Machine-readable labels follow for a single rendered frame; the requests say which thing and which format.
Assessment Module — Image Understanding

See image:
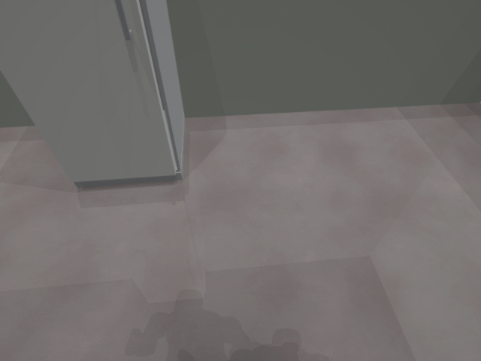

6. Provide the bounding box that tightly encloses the handle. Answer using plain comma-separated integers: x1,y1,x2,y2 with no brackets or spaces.
115,0,132,41

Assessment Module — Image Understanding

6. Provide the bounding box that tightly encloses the fridge door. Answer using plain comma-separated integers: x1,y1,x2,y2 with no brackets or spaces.
0,0,176,182

